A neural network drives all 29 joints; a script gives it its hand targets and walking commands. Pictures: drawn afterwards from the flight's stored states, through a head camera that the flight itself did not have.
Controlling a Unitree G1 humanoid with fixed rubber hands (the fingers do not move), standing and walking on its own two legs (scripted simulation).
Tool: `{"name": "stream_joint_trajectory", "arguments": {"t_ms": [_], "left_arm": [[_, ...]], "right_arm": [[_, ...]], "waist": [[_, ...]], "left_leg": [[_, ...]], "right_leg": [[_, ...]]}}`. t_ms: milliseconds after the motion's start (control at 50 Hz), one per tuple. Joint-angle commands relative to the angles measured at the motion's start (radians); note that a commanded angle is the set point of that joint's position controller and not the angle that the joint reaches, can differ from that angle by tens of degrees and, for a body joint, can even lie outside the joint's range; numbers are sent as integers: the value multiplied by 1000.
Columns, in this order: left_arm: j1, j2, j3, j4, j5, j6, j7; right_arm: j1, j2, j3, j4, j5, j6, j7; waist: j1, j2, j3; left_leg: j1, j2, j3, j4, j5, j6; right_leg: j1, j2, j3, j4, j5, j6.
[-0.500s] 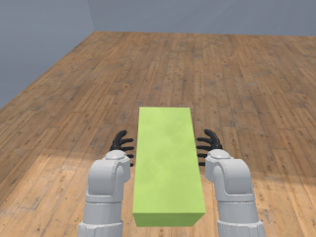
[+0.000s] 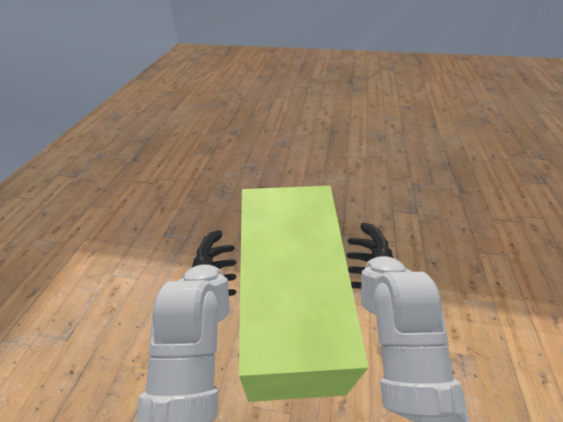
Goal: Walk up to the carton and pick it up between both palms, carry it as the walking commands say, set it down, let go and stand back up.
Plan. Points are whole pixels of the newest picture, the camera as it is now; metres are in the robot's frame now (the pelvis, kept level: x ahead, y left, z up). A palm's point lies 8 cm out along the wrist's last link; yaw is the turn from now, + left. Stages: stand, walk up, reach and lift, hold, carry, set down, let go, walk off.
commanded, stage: carry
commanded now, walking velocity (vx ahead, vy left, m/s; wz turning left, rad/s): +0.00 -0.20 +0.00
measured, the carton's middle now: (291, 287) +0.35 +0.01 +0.01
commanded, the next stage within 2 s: none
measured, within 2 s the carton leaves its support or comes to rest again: neither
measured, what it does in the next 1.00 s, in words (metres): steps to the right: left foot, then right foot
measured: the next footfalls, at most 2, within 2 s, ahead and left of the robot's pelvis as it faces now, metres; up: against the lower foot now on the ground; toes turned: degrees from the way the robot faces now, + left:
left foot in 0.12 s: +0.03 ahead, +0.10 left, +0.00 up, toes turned +7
right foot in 0.44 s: +0.03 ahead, -0.25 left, +0.00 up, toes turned -6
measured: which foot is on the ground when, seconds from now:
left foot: up 0.00-0.10, down 0.12-0.46, up 0.48-0.66, down 0.68-0.96, up 0.98-1.00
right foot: down 0.00-0.12, up 0.14-0.42, down 0.44-0.68, up 0.70-0.92, down 0.94-1.00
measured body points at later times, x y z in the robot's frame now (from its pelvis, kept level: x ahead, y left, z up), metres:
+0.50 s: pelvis -0.03 -0.11 +0.00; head +0.00 -0.12 +0.45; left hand +0.29 +0.01 +0.10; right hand +0.30 -0.23 +0.09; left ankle -0.02 +0.08 -0.70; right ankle +0.00 -0.24 -0.72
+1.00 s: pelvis -0.08 -0.26 +0.00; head -0.07 -0.27 +0.45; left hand +0.23 -0.13 +0.10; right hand +0.24 -0.37 +0.10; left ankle -0.07 -0.07 -0.70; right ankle -0.05 -0.38 -0.72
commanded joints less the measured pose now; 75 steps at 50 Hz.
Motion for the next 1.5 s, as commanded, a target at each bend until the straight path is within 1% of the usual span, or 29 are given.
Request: {"name": "stream_joint_trajectory", "arguments": {"t_ms": [0,80,100,120,140,180,240,400,420,440,460,480,520,640,660,700,760,900,920,960,1040,1160,1180,1220,1240,1280,1440,1460,1480], "left_arm": [[-437,-1119,-452,-158,-328,-58,-237],[-363,-1087,-438,-171,-300,-80,-205],[-337,-1079,-438,-152,-294,-79,-198],[-343,-1079,-451,-174,-302,-78,-199],[-361,-1078,-469,-192,-302,-75,-202],[-357,-1089,-494,-203,-305,-78,-205],[-396,-1112,-527,-236,-336,-86,-216],[-309,-1055,-509,-202,-335,-73,-215],[-311,-1047,-497,-195,-331,-69,-218],[-306,-1038,-486,-186,-333,-68,-224],[-302,-1036,-464,-150,-310,-71,-224],[-312,-1061,-461,-176,-325,-75,-227],[-322,-1065,-443,-203,-307,-91,-228],[-277,-1050,-437,-219,-259,-107,-194],[-278,-1049,-444,-212,-261,-104,-191],[-321,-1048,-485,-245,-279,-92,-199],[-363,-1083,-530,-282,-318,-92,-212],[-318,-1055,-510,-209,-346,-69,-221],[-316,-1046,-497,-189,-341,-63,-223],[-323,-1038,-468,-143,-319,-59,-227],[-341,-1077,-434,-190,-303,-77,-227],[-287,-1050,-419,-182,-257,-88,-196],[-285,-1048,-424,-174,-257,-86,-193],[-341,-1051,-469,-218,-278,-76,-204],[-370,-1061,-490,-236,-289,-78,-204],[-380,-1092,-509,-245,-313,-80,-213],[-332,-1061,-503,-194,-342,-62,-222],[-331,-1055,-492,-180,-339,-58,-225],[-331,-1041,-479,-155,-329,-54,-229]], "right_arm": [[-374,1098,443,-128,327,-48,208],[-354,1097,474,-179,381,-43,211],[-330,1089,471,-178,379,-39,214],[-300,1083,466,-166,372,-45,216],[-293,1085,467,-163,370,-50,218],[-263,1096,475,-173,357,-52,222],[-258,1091,450,-202,344,-70,224],[-188,1025,431,-203,294,-68,194],[-184,1021,432,-187,291,-66,192],[-184,1013,433,-181,286,-62,187],[-204,1008,465,-206,288,-53,193],[-257,1049,487,-227,324,-53,197],[-338,1086,544,-272,379,-60,214],[-328,1083,556,-290,418,-49,227],[-305,1085,544,-280,411,-46,230],[-261,1076,519,-235,392,-53,232],[-243,1093,510,-256,361,-61,231],[-191,1028,443,-230,292,-57,191],[-182,1021,435,-205,283,-52,188],[-209,1005,452,-200,277,-36,189],[-349,1087,528,-253,374,-42,215],[-327,1080,531,-244,398,-32,223],[-311,1080,523,-236,393,-29,227],[-262,1081,497,-191,373,-39,231],[-273,1092,506,-217,377,-41,232],[-263,1103,501,-228,353,-48,231],[-198,1037,435,-221,290,-52,191],[-194,1031,427,-201,282,-48,187],[-185,1021,431,-190,272,-40,187]], "waist": [[-34,-91,-253],[-36,-106,-410],[-44,-25,-422],[-56,215,-402],[-51,327,-382],[-44,134,-346],[-46,187,-322],[-27,257,-390],[-22,175,-399],[-27,-15,-403],[-36,-357,-381],[-35,-336,-401],[-23,-221,-379],[-23,-129,-420],[-41,-25,-433],[-49,364,-387],[-43,167,-299],[-26,204,-349],[-19,127,-356],[-29,-327,-329],[-17,-182,-327],[-17,-124,-395],[-32,-44,-407],[-53,355,-338],[-49,273,-311],[-45,143,-271],[-26,199,-350],[-19,110,-367],[-29,-133,-362]], "left_leg": [[180,-9,19,63,-38,13],[358,1,42,-471,97,12],[528,100,-70,-581,189,26],[651,330,-345,-536,546,125],[655,482,-500,-536,803,223],[629,421,-379,-517,841,208],[647,301,-180,-483,893,132],[544,248,-48,-314,776,32],[434,222,-35,-243,661,0],[254,176,-14,-139,255,-30],[25,39,93,2,-235,-67],[40,46,36,136,-303,-45],[71,32,32,118,-174,-8],[334,17,59,-411,124,9],[513,114,-37,-569,245,28],[657,481,-495,-573,791,241],[598,381,-262,-556,636,178],[474,246,-23,-360,596,46],[388,214,0,-286,508,8],[76,31,106,-37,-211,-58],[101,27,30,99,-96,5],[341,7,61,-425,73,25],[502,83,-5,-580,195,39],[622,456,-461,-618,561,226],[631,473,-441,-604,690,260],[610,390,-269,-578,625,189],[488,239,-7,-332,642,29],[381,214,6,-255,516,-8],[192,120,68,-159,64,-50]], "right_leg": [[33,-178,173,-327,-213,-62],[258,-157,138,-157,172,-58],[142,-132,114,-59,191,-13],[-109,-48,53,72,46,65],[-219,-11,42,254,-294,102],[-220,-40,133,430,-255,99],[-202,-17,75,350,-187,105],[158,4,-66,-243,-11,87],[291,-42,-20,-290,25,91],[420,-201,153,-266,384,69],[472,-377,340,-197,808,-63],[478,-329,268,-139,936,-112],[422,-238,110,-104,776,-96],[329,-192,96,-101,368,-96],[195,-162,69,-16,283,-53],[-148,2,48,313,-332,78],[-164,-70,133,351,-238,80],[184,3,-78,-212,-47,82],[294,-46,-26,-277,-3,84],[369,-367,352,-282,479,-72],[340,-217,103,-184,400,-97],[331,-219,129,-196,233,-101],[225,-193,101,-135,174,-62],[-128,-20,15,190,-245,70],[-174,-25,93,346,-298,84],[-173,-67,138,332,-233,83],[218,-2,-84,-248,-18,86],[344,-78,0,-278,54,87],[405,-286,239,-289,361,17]]}}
